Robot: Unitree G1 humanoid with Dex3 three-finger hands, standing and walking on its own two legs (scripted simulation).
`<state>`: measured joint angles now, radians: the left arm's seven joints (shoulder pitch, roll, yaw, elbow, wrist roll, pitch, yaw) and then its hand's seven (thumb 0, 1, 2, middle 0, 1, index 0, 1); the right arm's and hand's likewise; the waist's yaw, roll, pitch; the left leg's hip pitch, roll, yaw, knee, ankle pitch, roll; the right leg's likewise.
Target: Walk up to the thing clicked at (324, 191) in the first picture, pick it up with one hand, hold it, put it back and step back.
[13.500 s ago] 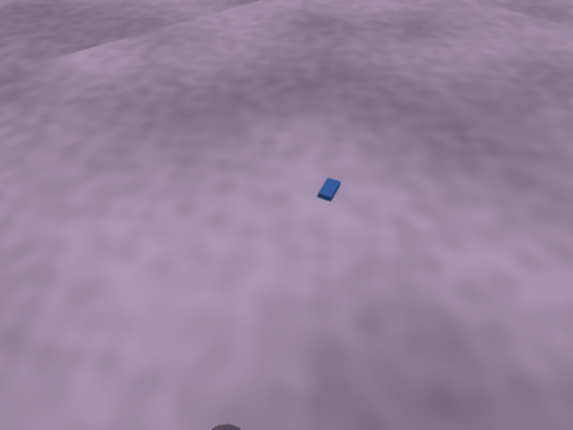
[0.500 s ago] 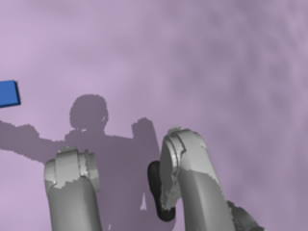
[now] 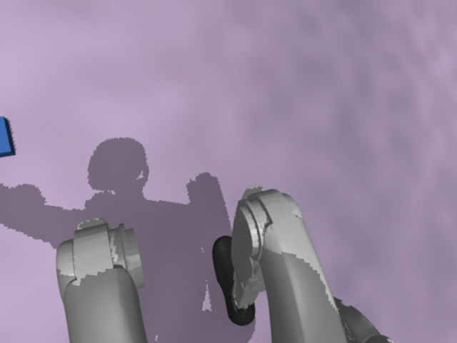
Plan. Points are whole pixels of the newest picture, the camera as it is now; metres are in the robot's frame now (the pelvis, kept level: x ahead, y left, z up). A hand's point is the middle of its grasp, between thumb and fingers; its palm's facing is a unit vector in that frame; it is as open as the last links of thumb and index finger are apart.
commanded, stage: rise first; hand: left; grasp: from above
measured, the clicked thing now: out of the picture +0.48 +0.39 -0.30
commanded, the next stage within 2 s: approach in 0.70 s
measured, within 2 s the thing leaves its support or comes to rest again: neither
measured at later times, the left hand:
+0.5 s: hand out of the picture +0.42 +0.42 -0.17, palm faces -0.43 -0.15 -0.89, open 13.7 cm
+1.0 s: hand out of the picture +0.43 +0.41 -0.17, palm faces -0.42 -0.12 -0.90, open 14.0 cm
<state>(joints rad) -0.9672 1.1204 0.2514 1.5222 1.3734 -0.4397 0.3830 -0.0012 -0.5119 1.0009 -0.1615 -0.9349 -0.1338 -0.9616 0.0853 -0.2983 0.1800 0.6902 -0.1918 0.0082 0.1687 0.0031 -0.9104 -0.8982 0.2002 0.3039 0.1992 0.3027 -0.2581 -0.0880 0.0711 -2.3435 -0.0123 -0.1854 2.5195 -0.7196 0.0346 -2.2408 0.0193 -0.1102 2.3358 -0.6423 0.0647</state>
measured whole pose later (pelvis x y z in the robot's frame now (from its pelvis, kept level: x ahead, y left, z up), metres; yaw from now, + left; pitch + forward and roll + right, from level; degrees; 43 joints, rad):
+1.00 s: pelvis +0.00 +0.00 +0.00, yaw +0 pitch +30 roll -14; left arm -1.04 1.10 0.17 1.53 1.37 -0.41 0.38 0.00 -0.51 0.99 -0.12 -0.99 -0.12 -0.99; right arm 0.10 -0.30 0.19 0.69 -0.18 -0.02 0.17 0.00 -0.90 -0.89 0.20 0.30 0.20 0.30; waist -0.27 -0.09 0.06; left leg -2.35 -0.02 -0.19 2.52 -0.71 0.03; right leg -2.25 0.02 -0.11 2.34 -0.63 0.07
